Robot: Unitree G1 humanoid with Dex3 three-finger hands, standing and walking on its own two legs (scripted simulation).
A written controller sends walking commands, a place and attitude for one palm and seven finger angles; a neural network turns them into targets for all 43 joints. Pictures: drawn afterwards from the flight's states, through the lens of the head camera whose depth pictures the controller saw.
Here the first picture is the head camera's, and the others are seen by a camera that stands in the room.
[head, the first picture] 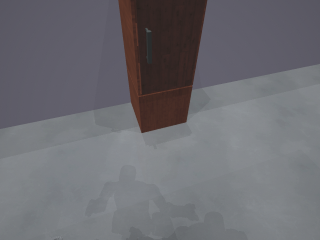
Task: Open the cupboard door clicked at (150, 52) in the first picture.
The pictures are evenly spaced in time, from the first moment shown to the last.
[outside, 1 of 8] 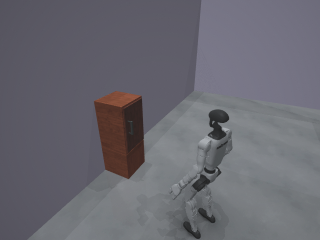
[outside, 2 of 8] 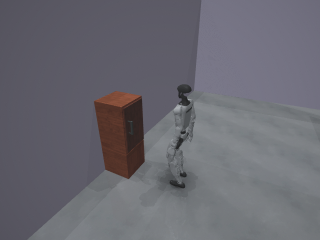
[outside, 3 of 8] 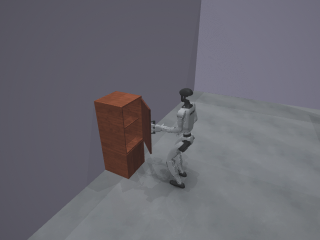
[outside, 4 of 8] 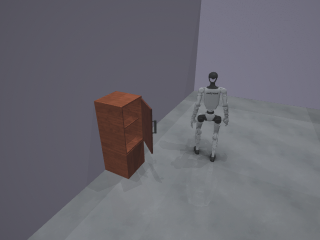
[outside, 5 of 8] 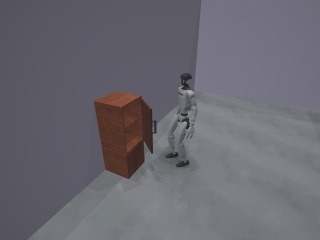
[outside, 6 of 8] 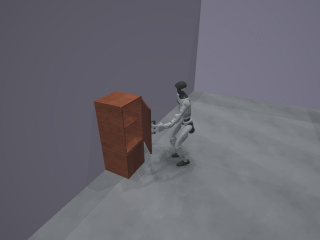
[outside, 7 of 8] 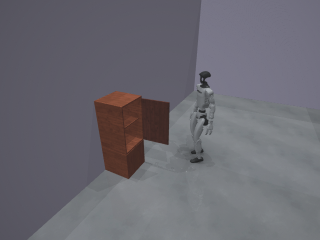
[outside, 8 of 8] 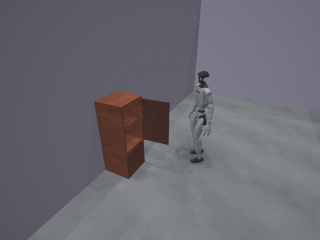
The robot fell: no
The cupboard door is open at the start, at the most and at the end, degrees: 0 97 95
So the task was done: yes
